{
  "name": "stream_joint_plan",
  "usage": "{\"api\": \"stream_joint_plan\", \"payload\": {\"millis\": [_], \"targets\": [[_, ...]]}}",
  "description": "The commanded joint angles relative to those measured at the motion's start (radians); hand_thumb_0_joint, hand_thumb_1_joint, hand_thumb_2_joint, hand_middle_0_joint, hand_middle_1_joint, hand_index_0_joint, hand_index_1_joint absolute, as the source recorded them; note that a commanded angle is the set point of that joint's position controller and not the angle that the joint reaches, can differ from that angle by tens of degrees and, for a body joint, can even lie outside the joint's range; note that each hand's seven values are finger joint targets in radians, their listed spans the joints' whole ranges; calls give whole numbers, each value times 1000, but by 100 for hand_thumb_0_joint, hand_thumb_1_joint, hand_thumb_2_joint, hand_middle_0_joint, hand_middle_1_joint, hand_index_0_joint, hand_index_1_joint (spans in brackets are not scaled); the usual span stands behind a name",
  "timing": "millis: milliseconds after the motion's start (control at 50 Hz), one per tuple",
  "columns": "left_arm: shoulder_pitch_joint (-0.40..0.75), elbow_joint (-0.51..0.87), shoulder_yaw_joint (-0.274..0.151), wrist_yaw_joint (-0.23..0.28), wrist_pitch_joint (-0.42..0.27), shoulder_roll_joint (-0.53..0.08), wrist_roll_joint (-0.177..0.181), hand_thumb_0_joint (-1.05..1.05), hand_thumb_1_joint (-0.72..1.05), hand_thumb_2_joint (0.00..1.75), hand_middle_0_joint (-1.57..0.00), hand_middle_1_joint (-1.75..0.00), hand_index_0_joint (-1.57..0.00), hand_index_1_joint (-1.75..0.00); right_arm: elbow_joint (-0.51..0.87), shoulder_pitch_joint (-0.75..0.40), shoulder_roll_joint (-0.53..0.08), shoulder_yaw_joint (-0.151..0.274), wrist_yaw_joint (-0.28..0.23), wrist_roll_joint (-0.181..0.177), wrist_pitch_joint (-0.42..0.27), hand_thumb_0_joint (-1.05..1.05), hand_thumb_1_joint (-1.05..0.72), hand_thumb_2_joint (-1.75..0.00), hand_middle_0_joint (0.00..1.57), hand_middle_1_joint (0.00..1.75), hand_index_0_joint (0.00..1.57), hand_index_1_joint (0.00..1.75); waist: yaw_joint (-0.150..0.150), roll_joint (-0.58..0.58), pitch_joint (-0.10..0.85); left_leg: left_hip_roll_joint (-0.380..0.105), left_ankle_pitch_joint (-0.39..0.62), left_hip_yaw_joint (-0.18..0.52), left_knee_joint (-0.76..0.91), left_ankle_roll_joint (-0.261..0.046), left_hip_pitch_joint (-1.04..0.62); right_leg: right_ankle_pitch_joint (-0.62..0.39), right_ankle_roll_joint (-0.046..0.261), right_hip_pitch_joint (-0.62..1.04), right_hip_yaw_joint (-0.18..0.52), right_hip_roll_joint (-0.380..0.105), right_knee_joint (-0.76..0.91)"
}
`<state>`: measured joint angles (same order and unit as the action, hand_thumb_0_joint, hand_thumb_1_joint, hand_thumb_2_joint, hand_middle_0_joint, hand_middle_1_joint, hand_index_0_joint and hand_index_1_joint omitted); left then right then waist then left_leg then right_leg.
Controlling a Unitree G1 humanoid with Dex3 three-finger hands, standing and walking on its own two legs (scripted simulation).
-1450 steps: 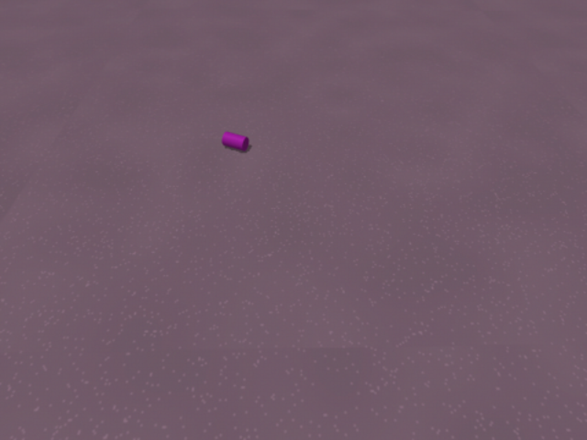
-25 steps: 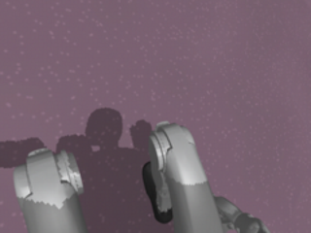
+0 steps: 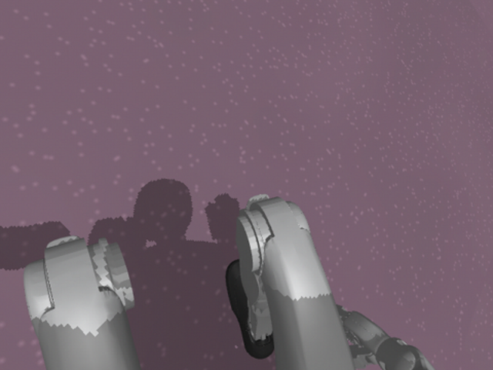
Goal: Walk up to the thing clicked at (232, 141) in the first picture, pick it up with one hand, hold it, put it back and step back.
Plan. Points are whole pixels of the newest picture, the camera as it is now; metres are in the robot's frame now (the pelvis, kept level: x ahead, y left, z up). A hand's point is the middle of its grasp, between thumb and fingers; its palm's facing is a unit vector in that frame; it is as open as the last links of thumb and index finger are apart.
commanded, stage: settle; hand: left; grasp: from above
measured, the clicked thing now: out of the picture +0.38 +0.37 -0.24
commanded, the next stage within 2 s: lift in 0.94 s
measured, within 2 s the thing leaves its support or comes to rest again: leaves its support in 0.36 s
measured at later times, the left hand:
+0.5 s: hand out of the picture +0.38 +0.37 -0.17, palm faces -0.33 -0.18 -0.93, open 10.1 cm
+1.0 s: hand out of the picture +0.36 +0.36 -0.10, palm faces -0.42 -0.14 -0.90, open 10.1 cm
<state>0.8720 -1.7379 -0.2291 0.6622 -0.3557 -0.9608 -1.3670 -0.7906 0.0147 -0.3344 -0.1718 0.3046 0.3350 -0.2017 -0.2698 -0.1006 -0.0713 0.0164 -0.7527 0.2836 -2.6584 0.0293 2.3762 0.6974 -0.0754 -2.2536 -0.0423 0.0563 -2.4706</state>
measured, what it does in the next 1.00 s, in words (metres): rises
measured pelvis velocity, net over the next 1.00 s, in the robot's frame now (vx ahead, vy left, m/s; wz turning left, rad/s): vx -0.01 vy -0.01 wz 0.09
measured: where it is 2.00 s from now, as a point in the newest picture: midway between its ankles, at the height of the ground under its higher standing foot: (189, 356)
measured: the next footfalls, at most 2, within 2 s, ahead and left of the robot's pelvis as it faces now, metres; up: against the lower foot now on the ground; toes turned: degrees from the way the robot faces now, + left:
none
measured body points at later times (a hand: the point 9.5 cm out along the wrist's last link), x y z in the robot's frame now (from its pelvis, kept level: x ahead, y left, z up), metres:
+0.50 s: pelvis +0.01 +0.00 +0.02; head +0.21 +0.13 +0.40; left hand +0.39 +0.38 -0.12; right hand +0.13 -0.26 -0.07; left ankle +0.05 +0.13 -0.24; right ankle +0.11 -0.15 -0.24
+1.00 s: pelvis -0.01 -0.01 +0.05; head +0.19 +0.09 +0.44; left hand +0.37 +0.37 -0.05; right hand +0.11 -0.28 -0.05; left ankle +0.05 +0.13 -0.24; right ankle +0.11 -0.15 -0.24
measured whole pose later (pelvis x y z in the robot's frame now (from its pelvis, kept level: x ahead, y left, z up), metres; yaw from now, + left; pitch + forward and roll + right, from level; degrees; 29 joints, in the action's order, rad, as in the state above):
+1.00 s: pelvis -0.01 -0.01 +0.05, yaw +5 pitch +31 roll -10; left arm 0.77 -1.27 -0.19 0.34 -0.36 -0.76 -1.29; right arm -0.75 0.11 -0.31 0.00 0.22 0.15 -0.05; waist -0.15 -0.01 0.06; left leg 0.02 -0.67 0.19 -2.42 0.03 2.30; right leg 0.66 -0.07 -2.20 0.00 0.00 -2.31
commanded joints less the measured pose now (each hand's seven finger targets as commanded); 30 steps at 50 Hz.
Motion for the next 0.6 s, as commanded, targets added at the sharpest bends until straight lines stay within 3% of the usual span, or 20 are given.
{"api": "stream_joint_plan", "payload": {"millis": [0, 60, 80, 120, 180, 220, 260, 280, 300, 340, 380, 400, 420, 480, 500, 540, 580], "targets": [[202, 83, -12, 36, 12, -249, 15, 0, 67, 62, -100, -57, -101, -56, 10, 118, -311, 92, -8, -7, -8, 0, -88, -90, 20, 30, 20, 30, -21, 458, 561, -18, 200, -142, 329, -19, -506, -219, 68, 213, -215, 14, 140], [197, 96, -12, 34, 13, -248, 21, 0, 61, 68, -101, -62, -102, -62, 13, 120, -314, 97, -5, -7, -8, 0, -91, -90, 20, 30, 20, 30, -15, 458, 573, -17, 214, -152, 325, -21, -498, -237, 68, 240, -206, 16, 156], [201, 123, -38, 36, 13, -273, 24, 0, 60, 68, -99, -64, -101, -62, 13, 126, -316, 97, -7, -6, -3, 0, -90, -90, 20, 30, 20, 30, -7, 467, 605, -15, 226, -151, 330, -21, -505, -245, 70, 253, -205, 16, 160], [207, 119, -19, 22, 19, -250, 34, 0, 60, 68, -100, -63, -101, -62, 17, 121, -311, 103, -6, -13, -5, 0, -91, -90, 20, 30, 20, 30, -11, 466, 593, -16, 224, -161, 317, -20, -495, -252, 71, 246, -199, 12, 155], [200, 183, -63, 18, 22, -296, 37, 0, 61, 71, -101, -63, -102, -63, 15, 142, -311, 112, -7, -20, -1, 0, -91, -90, 20, 30, 20, 30, 7, 493, 644, -14, 246, -167, 322, -21, -513, -272, 76, 280, -191, 12, 163], [183, 226, -48, 8, 26, -256, 47, 0, 61, 70, -102, -62, -102, -62, 25, 140, -302, 123, -3, -26, -1, 0, -91, -90, 20, 30, 20, 30, 16, 513, 679, -12, 269, -175, 330, -16, -550, -287, 77, 284, -192, 10, 156], [194, 277, -53, -1, 23, -261, 47, 0, 62, 68, -102, -61, -103, -61, 28, 139, -300, 133, 1, -31, -5, 0, -91, -90, 20, 30, 20, 30, 13, 532, 692, -13, 276, -176, 332, -14, -571, -290, 77, 272, -194, 9, 149], [197, 343, -90, -1, 20, -295, 56, 0, 62, 69, -103, -60, -103, -61, 25, 148, -304, 143, -1, -42, 1, 0, -91, -90, 20, 30, 20, 30, 41, 558, 734, -13, 286, -177, 345, -12, -582, -293, 83, 286, -187, 9, 154], [189, 390, -70, -11, 24, -256, 63, 0, 62, 69, -104, -59, -103, -60, 43, 138, -291, 153, 1, -52, 1, 0, -91, -90, 20, 30, 20, 30, 52, 578, 767, -10, 307, -187, 346, -6, -618, -308, 83, 287, -181, 5, 153], [176, 479, -97, -18, 26, -266, 81, 0, 66, 70, -107, -58, -107, -58, 38, 142, -287, 176, 1, -67, 10, 0, -91, -90, 20, 30, 20, 30, 75, 627, 820, -10, 317, -192, 372, 0, -645, -311, 91, 288, -174, 1, 155], [149, 554, -74, -41, 34, -220, 94, 0, 67, 68, -108, -55, -108, -56, 32, 151, -273, 198, 0, -91, 24, 0, -91, -90, 20, 30, 20, 30, 97, 645, 847, -9, 325, -195, 403, 4, -671, -312, 97, 268, -169, -8, 157], [143, 534, -44, -55, 42, -187, 96, 0, 69, 65, -109, -54, -109, -55, 34, 150, -266, 207, 2, -99, 26, 0, -91, -90, 20, 30, 20, 30, 87, 631, 815, -11, 308, -201, 402, 3, -654, -302, 99, 247, -164, -7, 165], [167, 604, -66, -64, 46, -196, 104, 0, 69, 65, -109, -54, -109, -54, 37, 156, -266, 218, -3, -110, 37, 0, -90, -90, 20, 30, 20, 30, 108, 636, 843, -8, 316, -200, 427, 0, -652, -304, 99, 253, -159, -12, 183], [177, 533, 4, -115, 78, -108, 101, 0, 75, 69, -114, -54, -114, -55, 35, 176, -250, 237, -3, -136, 56, 0, -91, -90, 20, 30, 20, 30, 92, 567, 778, -7, 287, -197, 446, -5, -618, -279, 102, 207, -143, -18, 208], [161, 560, 6, -134, 87, -86, 102, 0, 76, 68, -116, -54, -115, -54, 39, 179, -253, 250, -10, -149, 66, 0, -90, -90, 20, 30, 20, 30, 110, 548, 798, -5, 292, -198, 458, -9, -622, -275, 101, 215, -139, -19, 229], [164, 497, 38, -173, 101, -47, 109, 0, 78, 70, -116, -57, -117, -57, 48, 193, -248, 253, -14, -155, 72, 0, -91, -90, 20, 30, 20, 30, 88, 494, 740, -2, 274, -194, 468, -17, -596, -263, 96, 214, -133, -23, 246], [154, 516, 47, -210, 107, -25, 114, 0, 77, 70, -115, -58, -115, -58, 55, 206, -245, 262, -17, -162, 80, 0, -91, -90, 20, 30, 20, 30, 97, 429, 757, -1, 274, -189, 486, -24, -598, -261, 94, 241, -129, -24, 273]]}}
